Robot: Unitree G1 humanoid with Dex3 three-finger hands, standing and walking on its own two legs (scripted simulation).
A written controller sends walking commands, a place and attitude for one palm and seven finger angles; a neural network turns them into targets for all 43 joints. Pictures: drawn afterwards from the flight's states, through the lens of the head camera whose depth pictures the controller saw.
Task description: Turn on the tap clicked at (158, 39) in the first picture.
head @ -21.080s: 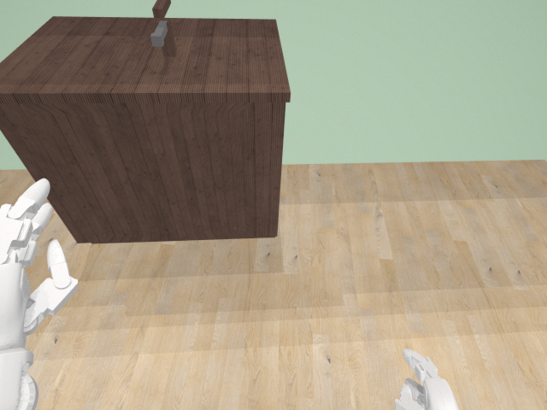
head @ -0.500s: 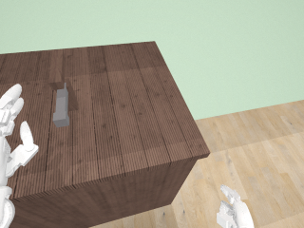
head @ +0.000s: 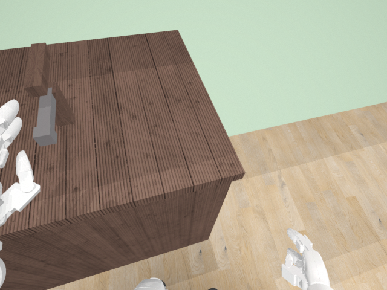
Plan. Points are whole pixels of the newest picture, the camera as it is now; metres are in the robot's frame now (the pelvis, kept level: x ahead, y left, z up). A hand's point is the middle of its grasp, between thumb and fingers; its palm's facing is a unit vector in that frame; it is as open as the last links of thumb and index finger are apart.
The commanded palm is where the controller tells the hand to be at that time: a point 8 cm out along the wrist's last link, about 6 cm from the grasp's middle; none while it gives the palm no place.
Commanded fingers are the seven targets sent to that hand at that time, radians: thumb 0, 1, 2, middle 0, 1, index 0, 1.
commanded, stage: shuffle to correct the standing spot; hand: left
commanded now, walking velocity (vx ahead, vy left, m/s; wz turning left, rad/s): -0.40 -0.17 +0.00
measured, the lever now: (45, 135) +0.34 +0.31 +0.11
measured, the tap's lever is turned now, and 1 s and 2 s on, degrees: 0 0 0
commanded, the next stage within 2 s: come to a stop and stand still in 0.42 s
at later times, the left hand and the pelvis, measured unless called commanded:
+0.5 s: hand (34, 210) +0.19 +0.23 +0.16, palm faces +0.37 -0.83 -0.42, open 7.4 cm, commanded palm +0.13 +0.27 +0.18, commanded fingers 0.00 0.90 0.90 -0.20 -0.30 -0.20 -0.30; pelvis -0.03 -0.02 -0.01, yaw +1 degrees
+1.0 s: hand (7, 207) +0.19 +0.26 +0.17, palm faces +0.40 -0.85 -0.35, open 7.4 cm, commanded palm +0.14 +0.29 +0.18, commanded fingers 0.00 0.90 0.90 -0.20 -0.30 -0.20 -0.30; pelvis -0.03 +0.01 +0.00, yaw -1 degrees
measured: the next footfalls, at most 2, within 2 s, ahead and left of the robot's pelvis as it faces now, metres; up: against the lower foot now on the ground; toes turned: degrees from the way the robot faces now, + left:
none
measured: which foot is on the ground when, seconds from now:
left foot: down 0.00-1.00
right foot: down 0.00-1.00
